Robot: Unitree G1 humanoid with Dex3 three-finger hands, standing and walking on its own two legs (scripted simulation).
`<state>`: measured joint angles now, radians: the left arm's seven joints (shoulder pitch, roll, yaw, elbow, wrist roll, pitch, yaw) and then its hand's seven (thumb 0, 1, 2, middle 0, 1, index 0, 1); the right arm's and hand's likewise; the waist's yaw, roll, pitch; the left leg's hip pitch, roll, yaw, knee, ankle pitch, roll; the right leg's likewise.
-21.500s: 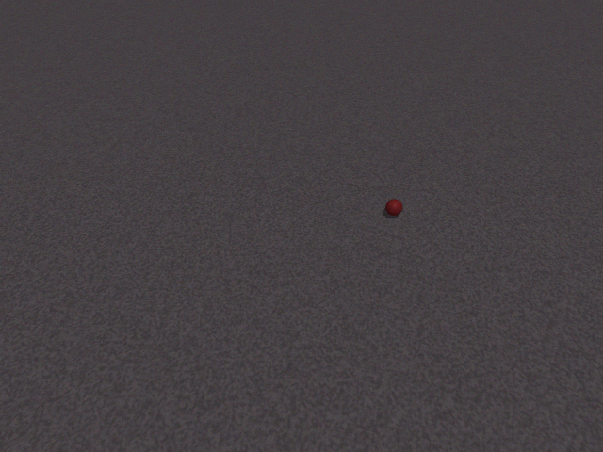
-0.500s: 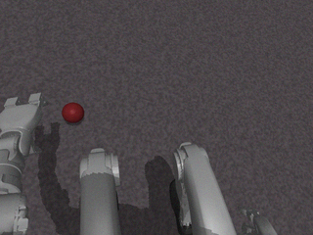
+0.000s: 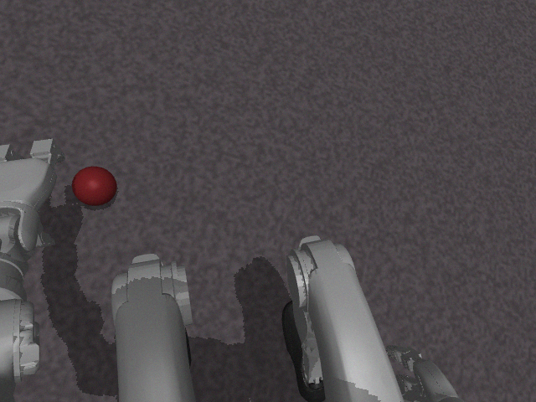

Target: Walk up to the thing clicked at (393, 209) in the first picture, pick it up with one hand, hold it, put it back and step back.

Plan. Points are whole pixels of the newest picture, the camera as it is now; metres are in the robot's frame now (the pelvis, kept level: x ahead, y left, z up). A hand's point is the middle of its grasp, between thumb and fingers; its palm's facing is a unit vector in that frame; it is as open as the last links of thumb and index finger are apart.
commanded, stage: rise first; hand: left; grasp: from above
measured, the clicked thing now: (95, 186) +0.49 +0.29 -0.31
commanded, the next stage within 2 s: approach in 1.64 s
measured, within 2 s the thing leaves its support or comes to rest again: neither
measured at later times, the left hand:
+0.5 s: hand (50, 197) +0.43 +0.32 -0.19, palm faces -0.44 -0.10 -0.89, open 14.2 cm
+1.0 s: hand (52, 191) +0.44 +0.32 -0.20, palm faces -0.44 -0.10 -0.89, open 14.2 cm
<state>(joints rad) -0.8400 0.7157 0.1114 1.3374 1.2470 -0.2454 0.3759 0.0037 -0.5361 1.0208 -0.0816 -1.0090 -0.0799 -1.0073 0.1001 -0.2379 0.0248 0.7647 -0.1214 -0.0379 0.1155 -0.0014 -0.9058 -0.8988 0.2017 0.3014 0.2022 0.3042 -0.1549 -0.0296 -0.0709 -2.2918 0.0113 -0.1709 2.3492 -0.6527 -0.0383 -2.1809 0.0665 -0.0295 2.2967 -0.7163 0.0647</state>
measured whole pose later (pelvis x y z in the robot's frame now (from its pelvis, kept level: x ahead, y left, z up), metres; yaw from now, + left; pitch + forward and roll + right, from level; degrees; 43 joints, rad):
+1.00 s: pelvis +0.00 +0.00 -0.02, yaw -2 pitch +32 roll -9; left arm -0.94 0.82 0.12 1.48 1.27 -0.25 0.41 0.00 -0.55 1.03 -0.09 -1.01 -0.08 -1.02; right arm 0.11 -0.26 0.10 0.76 -0.16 -0.04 0.13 0.00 -0.91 -0.90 0.20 0.30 0.20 0.30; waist -0.23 -0.05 -0.02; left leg -2.35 0.01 -0.21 2.43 -0.66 -0.04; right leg -2.23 0.08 -0.06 2.36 -0.71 0.07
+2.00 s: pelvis +0.00 +0.01 -0.02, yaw -2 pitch +32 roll -10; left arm -1.02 0.80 0.00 1.46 1.24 -0.22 0.36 0.00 -0.53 1.00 -0.09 -1.07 -0.10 -1.06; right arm 0.13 -0.26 0.12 0.73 -0.15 -0.03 0.13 0.00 -0.91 -0.90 0.20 0.30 0.20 0.30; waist -0.24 -0.05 -0.03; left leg -2.35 0.00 -0.21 2.41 -0.64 -0.03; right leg -2.21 0.07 -0.06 2.33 -0.70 0.06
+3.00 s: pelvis +0.00 +0.00 -0.04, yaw -5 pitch +30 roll -11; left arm -1.05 0.89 0.11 1.67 1.29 -0.18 0.59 0.00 -0.48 1.03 -0.11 -1.03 -0.10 -1.03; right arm 0.09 -0.29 0.21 0.71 -0.23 -0.13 0.19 0.00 -0.90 -0.90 0.20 0.30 0.20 0.30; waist -0.34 -0.11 0.08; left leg -2.38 0.01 -0.26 2.50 -0.67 -0.05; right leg -2.25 0.09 -0.09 2.39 -0.70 0.07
